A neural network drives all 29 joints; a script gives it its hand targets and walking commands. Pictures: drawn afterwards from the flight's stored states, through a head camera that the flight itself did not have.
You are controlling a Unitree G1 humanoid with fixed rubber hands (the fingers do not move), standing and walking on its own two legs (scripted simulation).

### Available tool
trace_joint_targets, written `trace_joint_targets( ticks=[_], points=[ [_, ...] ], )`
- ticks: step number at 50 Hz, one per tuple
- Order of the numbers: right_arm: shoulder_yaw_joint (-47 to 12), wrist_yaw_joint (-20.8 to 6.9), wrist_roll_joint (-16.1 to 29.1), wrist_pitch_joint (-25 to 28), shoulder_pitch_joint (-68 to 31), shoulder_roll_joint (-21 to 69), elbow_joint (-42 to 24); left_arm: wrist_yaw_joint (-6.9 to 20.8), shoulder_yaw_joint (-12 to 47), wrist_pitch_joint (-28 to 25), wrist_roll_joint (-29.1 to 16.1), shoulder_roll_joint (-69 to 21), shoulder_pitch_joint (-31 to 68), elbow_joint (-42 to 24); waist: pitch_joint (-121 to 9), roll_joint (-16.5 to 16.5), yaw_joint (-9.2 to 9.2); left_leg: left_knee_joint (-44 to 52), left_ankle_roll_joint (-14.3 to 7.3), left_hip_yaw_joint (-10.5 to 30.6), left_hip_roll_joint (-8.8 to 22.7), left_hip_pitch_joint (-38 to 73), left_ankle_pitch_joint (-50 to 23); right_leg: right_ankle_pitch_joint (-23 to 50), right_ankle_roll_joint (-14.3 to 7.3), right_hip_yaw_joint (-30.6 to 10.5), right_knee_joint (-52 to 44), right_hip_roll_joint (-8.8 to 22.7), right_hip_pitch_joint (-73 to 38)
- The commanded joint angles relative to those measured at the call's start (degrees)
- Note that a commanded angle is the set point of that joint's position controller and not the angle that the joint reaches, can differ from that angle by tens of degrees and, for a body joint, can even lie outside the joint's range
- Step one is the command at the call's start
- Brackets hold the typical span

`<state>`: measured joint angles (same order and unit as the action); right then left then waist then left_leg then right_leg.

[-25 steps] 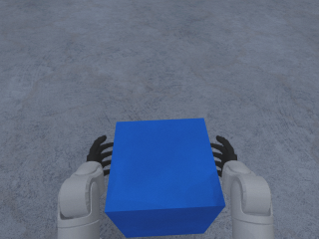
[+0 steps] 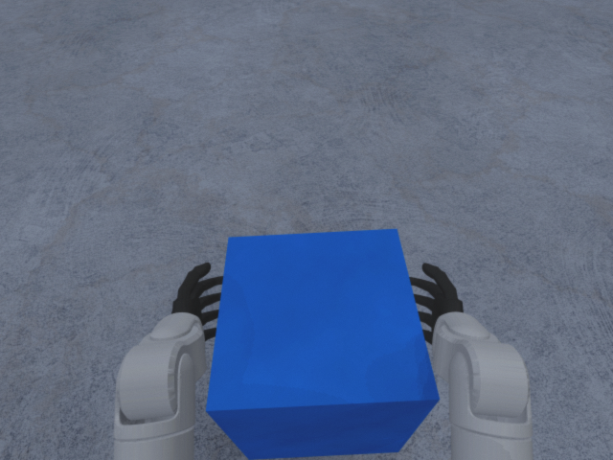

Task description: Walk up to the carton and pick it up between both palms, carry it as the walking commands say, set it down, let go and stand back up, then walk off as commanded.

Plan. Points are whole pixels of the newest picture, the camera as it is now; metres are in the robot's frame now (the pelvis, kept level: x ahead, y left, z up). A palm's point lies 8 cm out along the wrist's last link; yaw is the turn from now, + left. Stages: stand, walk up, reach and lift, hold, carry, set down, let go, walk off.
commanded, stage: carry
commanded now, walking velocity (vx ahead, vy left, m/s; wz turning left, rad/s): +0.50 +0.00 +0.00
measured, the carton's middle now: (318, 351) +0.26 -0.01 -0.01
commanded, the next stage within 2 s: none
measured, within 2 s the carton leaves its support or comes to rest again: neither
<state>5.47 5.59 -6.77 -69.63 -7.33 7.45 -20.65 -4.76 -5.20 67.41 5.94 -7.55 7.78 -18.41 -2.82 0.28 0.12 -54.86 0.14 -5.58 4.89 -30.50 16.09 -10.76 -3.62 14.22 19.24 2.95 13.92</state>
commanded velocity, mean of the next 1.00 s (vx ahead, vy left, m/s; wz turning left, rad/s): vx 0.12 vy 0.00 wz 0.00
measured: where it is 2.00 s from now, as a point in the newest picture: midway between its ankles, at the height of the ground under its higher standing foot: (310, 405)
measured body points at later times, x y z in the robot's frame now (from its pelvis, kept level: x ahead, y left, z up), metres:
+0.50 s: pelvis +0.31 +0.03 +0.00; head +0.37 +0.04 +0.45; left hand +0.61 +0.16 +0.05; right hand +0.59 -0.14 +0.06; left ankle +0.30 +0.12 -0.75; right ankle +0.34 -0.11 -0.71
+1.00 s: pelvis +0.46 +0.00 -0.01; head +0.48 +0.01 +0.44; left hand +0.75 +0.14 +0.06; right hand +0.73 -0.16 +0.06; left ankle +0.33 +0.12 -0.74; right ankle +0.46 -0.10 -0.75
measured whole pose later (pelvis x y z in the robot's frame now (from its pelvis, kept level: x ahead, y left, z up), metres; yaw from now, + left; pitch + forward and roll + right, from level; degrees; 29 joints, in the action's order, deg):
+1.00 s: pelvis +0.46 +0.00 -0.01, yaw -2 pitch +5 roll +0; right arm 6.2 5.1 -6.7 -68.8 -9.3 7.7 -20.8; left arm -4.8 -5.6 67.8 6.7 -7.7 9.6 -19.9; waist -3.4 -0.5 -0.4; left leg -25.0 2.8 -8.3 4.1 -6.3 19.9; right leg -11.5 -1.7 10.4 28.3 3.0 20.0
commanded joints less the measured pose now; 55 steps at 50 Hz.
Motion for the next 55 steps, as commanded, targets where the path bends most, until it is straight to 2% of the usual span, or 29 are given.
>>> trace_joint_targets(
  ticks=[1,4,9,11,12,13,14,15,16,18,20,25,28,29,30,31,32,33,35,37,39,41,43,45,47,49,52,54,55],
  points=[
    [-42.39,-14.17,24.23,2.72,-28.61,53.75,-8.14,14.77,40.86,-0.72,-23.8,-54.23,24.97,-7.98,-16.62,-6.98,0.55,8.79,0.77,0.39,1.49,-5.77,-4.52,10.97,-4.47,-11.95,-8.91,14.75,-19.24],
    [-42.78,-13.93,24.26,2.18,-26.93,52.68,-8.92,14.48,40.9,-0.21,-23.15,-52.71,23.08,-8.62,-14.28,-7.43,0.78,17.61,0.75,-1.95,0.28,-4.87,-8.41,17.92,-4.02,-8.15,-7.28,13.08,-20.2],
    [-42.26,-14.34,24.17,0.68,-26.33,50.53,-7.99,14.41,40.36,1.17,-22.31,-50.77,22.25,-7.07,-10.38,-9.2,1.06,25.51,-1.9,-6.74,-2.23,-0.29,-12.32,26.84,-1.76,-5.15,-2.8,11.56,-21.48],
    [-41.5,-14.5,24.09,0.35,-26.37,50.52,-6.58,14.63,40.49,1.67,-22.65,-50.15,23.05,-6.31,-11.88,-8.89,0.08,29.57,-2.91,-10.24,-5.02,10.74,-12.17,33.79,0.5,-1.99,6.1,9.82,-17.74],
    [-40.71,-14.43,23.83,0.41,-25.39,50.42,-5.25,14.75,40.65,1.82,-22.98,-49.92,23.37,-6.35,-15.96,-7.1,-0.68,29.87,-3.34,-9.71,-5.62,22.78,-10.54,31.87,2.59,-0.93,14.94,7.56,-12.35],
    [-39.73,-14.31,22.8,0.44,-23.94,50.7,-3.42,14.97,40.55,1.8,-23.21,-49.26,24.35,-5.85,-20.83,-0.4,-1.94,31.15,-4.53,3.76,3.96,33.82,-5.27,17.71,4.89,-1.91,28.57,5.37,-3.27],
    [-39.71,-14.58,22.55,0.86,-23.85,49.37,-2.35,14.97,41.4,2.04,-23.97,-49.02,25.85,-7.11,-24.6,15.25,-0.79,36.64,-13.24,30.22,18.84,45.5,-8.29,-4.66,6.4,-3.92,44.15,-2.61,14.43],
    [-40.04,-14.69,23.54,1.12,-25.76,50.02,-3.97,14.87,41.97,2.07,-23.39,-50.15,26.93,-5.14,-23.39,15.79,-0.62,38.76,-15.45,32.66,21.95,47.81,-27.22,-20.02,5.77,-9.59,53.62,-3.74,23.03],
    [-40.41,-14.78,24.31,1.52,-27.24,51.48,-5.37,14.91,42.13,1.66,-23.65,-52.42,25.83,-4.32,-22.97,11.79,-1.24,35.86,-14.3,24.7,20.36,47.22,-42.23,-19.86,4.86,-13.33,57.15,-0.73,24.97],
    [-40.3,-14.94,24.18,2.71,-27.54,54.04,-6.44,14.64,42.08,0.49,-23.65,-55.44,27.11,-5.77,-21.26,4.21,-1.39,35.23,-9.16,12.58,16.39,42.89,-47.64,-12.65,3.92,-13.88,48.84,3.08,24.25],
    [-40.71,-15.12,24.3,3.57,-28.79,54.81,-7.72,14.19,41.79,-0.55,-23.37,-56.23,27.32,-6.96,-21.12,5.6,-0.6,36.58,-6.74,5.68,13.3,38.78,-48.09,-10.13,4.56,-11.79,35.95,2.69,18.86],
    [-40.55,-14.91,23.46,3.61,-25.53,52.2,-11.2,12.66,42.99,-1.13,-23.08,-54.08,22.93,-10.2,-21.77,9.26,0.01,35.0,-6.99,-3.42,9.94,36.92,-51.55,-0.75,6.02,-6.33,14.27,-1.24,9.73],
    [-40.09,-14.59,22.75,2.62,-22.9,50.78,-10.28,12.92,42.86,-0.05,-22.93,-52.22,21.99,-11.26,-21.11,7.81,0.21,29.05,-3.37,-6.45,6.88,33.69,-39.29,16.27,6.5,-2.87,-0.11,-1.08,1.18],
    [-39.98,-14.55,22.82,2.25,-22.77,50.14,-9.48,13.22,42.83,0.49,-23.0,-51.43,22.83,-11.4,-20.34,6.6,-0.06,27.65,-1.37,-5.35,5.83,29.16,-31.96,23.53,6.34,-3.96,-2.51,0.91,-4.26],
    [-39.88,-14.55,22.89,1.88,-22.66,49.22,-7.69,13.53,42.39,1.15,-22.79,-50.27,24.34,-10.86,-20.9,4.64,-0.65,25.7,0.08,-4.55,4.96,23.62,-23.77,34.49,5.57,-8.12,-0.5,6.0,-10.61],
    [-40.84,-14.62,22.99,1.39,-22.94,48.46,-6.52,13.76,41.77,1.65,-22.31,-49.49,24.41,-8.65,-21.74,-2.87,-0.88,22.29,1.49,-4.12,2.4,18.21,-9.7,52.65,2.99,-14.03,4.42,11.72,-15.64],
    [-41.76,-14.59,23.59,0.75,-24.01,48.15,-7.35,13.88,40.85,1.69,-22.03,-50.41,21.97,-4.98,-23.37,-10.47,-0.44,21.92,2.2,-1.65,1.78,13.23,2.32,58.68,-1.59,-17.73,7.33,15.08,-21.49],
    [-42.34,-14.65,23.88,0.19,-24.97,48.54,-7.38,14.14,40.13,1.65,-21.83,-51.39,19.63,-2.53,-24.03,-12.82,-0.03,20.79,2.66,-0.91,1.47,10.87,7.8,55.13,-3.66,-19.42,6.63,16.3,-22.92],
    [-42.58,-15.22,24.36,0.23,-26.8,49.86,-5.5,14.5,40.13,1.4,-22.51,-53.14,20.58,-1.35,-23.38,-10.57,-0.13,27.05,2.75,-0.54,1.27,13.67,6.21,51.01,-3.22,-16.88,5.94,14.06,-20.34],
    [-42.08,-15.61,24.56,0.71,-28.29,51.45,-4.37,14.45,39.91,1.02,-21.97,-53.8,22.29,-1.39,-22.74,-7.81,0.16,32.91,2.84,-1.13,2.02,18.99,-4.46,43.35,-0.47,-12.59,7.63,10.31,-16.13],
    [-41.51,-15.68,24.42,1.1,-29.85,52.49,-4.18,14.31,40.09,0.56,-22.12,-54.08,24.26,-2.37,-22.45,-3.49,0.53,28.96,3.21,-1.2,3.24,23.06,-21.69,44.65,0.65,-10.58,10.92,8.46,-12.8],
    [-41.3,-15.6,24.3,1.3,-29.47,52.88,-4.47,14.07,40.33,0.24,-22.54,-53.99,25.35,-3.86,-23.3,-2.3,0.28,26.23,3.57,-1.71,3.02,24.06,-28.59,48.35,0.44,-9.74,12.47,7.49,-12.82],
    [-41.45,-15.35,24.28,1.5,-29.12,53.16,-5.17,13.94,40.91,0.17,-22.89,-54.04,26.26,-5.42,-24.37,-2.62,0.06,24.64,3.71,-2.2,1.92,21.95,-26.51,53.15,-0.42,-9.93,12.81,7.54,-15.99],
    [-41.6,-15.14,24.27,1.6,-28.63,53.2,-5.81,13.84,41.33,0.25,-23.01,-54.09,26.47,-6.35,-24.41,-3.98,-0.22,26.77,3.52,-2.36,0.66,19.35,-18.57,57.22,-1.24,-10.63,12.19,8.06,-19.39],
    [-41.37,-15.01,24.06,1.57,-28.18,52.75,-5.81,13.71,41.33,0.43,-22.74,-53.68,25.94,-6.26,-23.4,-4.12,-0.39,30.92,3.04,-2.35,0.11,20.08,-17.34,56.46,-1.14,-10.63,12.1,7.85,-19.65],
    [-40.85,-14.97,23.63,1.53,-27.5,52.02,-5.14,13.52,41.02,0.52,-22.16,-52.99,24.88,-5.73,-22.78,-1.59,-0.25,31.01,2.76,-1.89,1.08,24.94,-28.96,49.31,-0.19,-9.39,12.83,6.49,-15.3],
    [-40.03,-15.03,22.96,1.55,-26.52,51.58,-4.14,13.41,40.86,0.49,-21.8,-52.61,24.61,-5.98,-21.5,4.03,-0.09,26.93,2.02,-0.5,4.4,31.5,-49.51,30.49,1.58,-6.09,12.48,3.51,-6.21],
    [-39.66,-15.05,22.72,1.71,-26.79,51.61,-4.51,13.49,41.19,0.52,-22.28,-52.83,25.55,-6.59,-19.6,4.77,-0.22,25.9,1.8,-0.73,4.47,31.34,-51.41,25.02,2.43,-4.6,9.24,2.11,-5.39],
    [-39.52,-15.03,22.58,1.78,-26.91,51.52,-4.73,13.56,41.33,0.56,-22.53,-52.84,26.1,-6.67,-19.32,4.09,-0.4,25.12,1.99,-0.98,3.98,29.71,-49.41,27.76,2.49,-4.53,8.9,2.2,-7.28]
  ],
)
